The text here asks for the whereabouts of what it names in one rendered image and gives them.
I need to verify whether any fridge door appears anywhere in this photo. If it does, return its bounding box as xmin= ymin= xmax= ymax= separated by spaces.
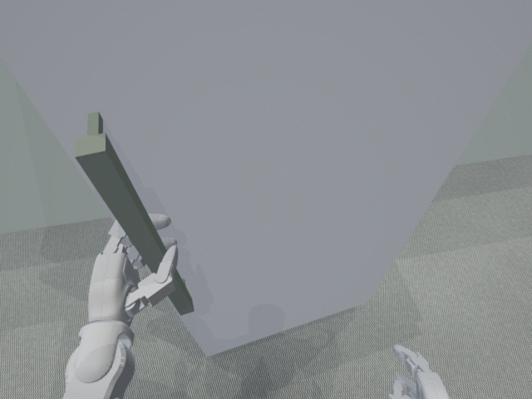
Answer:
xmin=0 ymin=0 xmax=532 ymax=357

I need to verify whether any handle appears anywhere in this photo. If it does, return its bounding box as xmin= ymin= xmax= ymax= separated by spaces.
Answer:
xmin=75 ymin=111 xmax=194 ymax=316

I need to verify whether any left robot forearm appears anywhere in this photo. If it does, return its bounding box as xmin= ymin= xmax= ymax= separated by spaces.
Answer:
xmin=62 ymin=320 xmax=135 ymax=399

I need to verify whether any left robot hand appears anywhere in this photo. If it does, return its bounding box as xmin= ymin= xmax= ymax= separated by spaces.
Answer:
xmin=88 ymin=214 xmax=178 ymax=327

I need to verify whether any right robot hand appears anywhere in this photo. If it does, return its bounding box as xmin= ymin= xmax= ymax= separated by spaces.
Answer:
xmin=388 ymin=344 xmax=451 ymax=399

